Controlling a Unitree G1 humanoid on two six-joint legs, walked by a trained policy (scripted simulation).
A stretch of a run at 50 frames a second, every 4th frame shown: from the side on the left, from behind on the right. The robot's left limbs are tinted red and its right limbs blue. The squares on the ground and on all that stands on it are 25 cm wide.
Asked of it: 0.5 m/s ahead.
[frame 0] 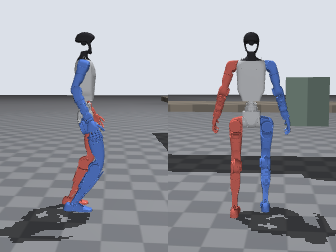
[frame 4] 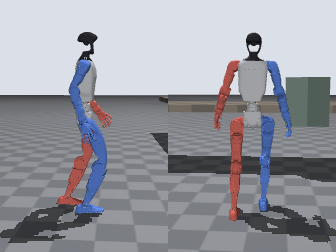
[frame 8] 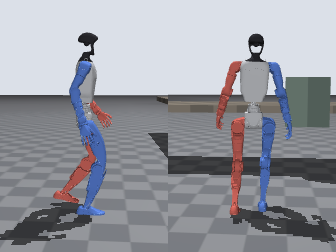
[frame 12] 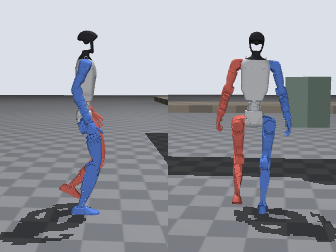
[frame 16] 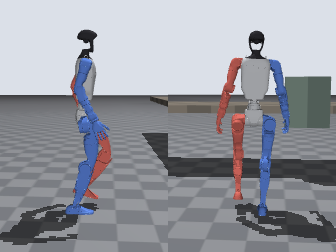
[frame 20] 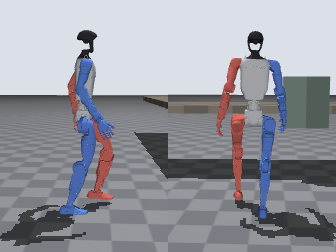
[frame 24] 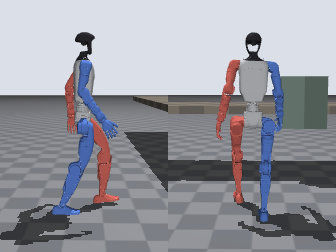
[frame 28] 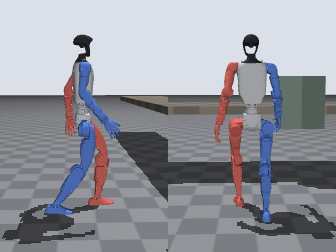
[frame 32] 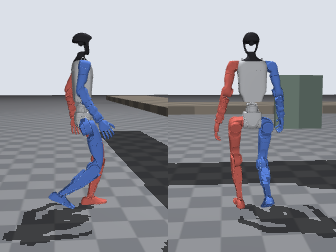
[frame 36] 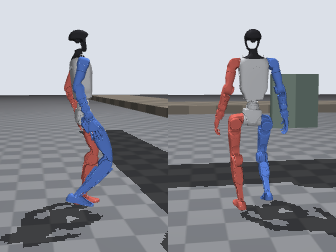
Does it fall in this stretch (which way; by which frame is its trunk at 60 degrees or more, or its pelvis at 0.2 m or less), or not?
no
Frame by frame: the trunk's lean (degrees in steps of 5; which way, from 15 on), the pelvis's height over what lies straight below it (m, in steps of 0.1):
0: 0, 0.8
4: 5, 0.8
8: 5, 0.8
12: 5, 0.8
16: 5, 0.8
20: 5, 0.8
24: 0, 0.8
28: 0, 0.7
32: 0, 0.8
36: 5, 0.8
